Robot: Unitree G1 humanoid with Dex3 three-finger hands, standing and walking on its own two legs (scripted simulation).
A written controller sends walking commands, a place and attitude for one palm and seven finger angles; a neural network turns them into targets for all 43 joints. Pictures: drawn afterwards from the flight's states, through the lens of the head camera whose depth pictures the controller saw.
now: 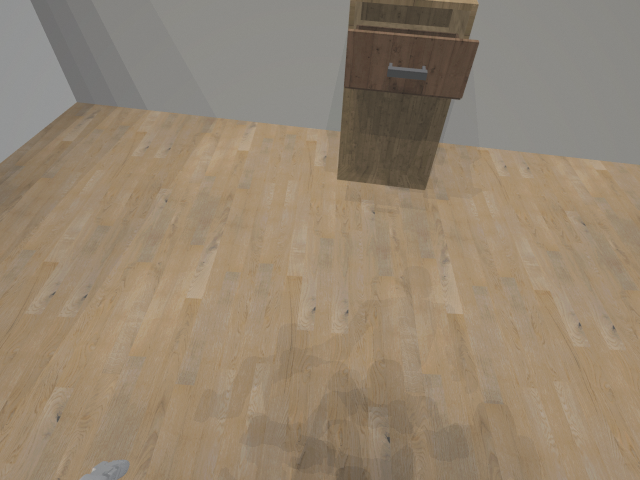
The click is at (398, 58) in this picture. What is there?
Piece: drawer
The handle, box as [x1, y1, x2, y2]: [387, 63, 427, 79]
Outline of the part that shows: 389,63 387,76 416,79 425,79 427,71 425,69 425,66 422,66 421,69 394,67 391,65 392,63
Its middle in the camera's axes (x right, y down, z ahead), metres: +0.27 -0.54 +1.24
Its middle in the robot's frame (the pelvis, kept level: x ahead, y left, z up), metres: +1.30 -0.22 -0.04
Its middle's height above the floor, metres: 0.73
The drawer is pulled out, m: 0.30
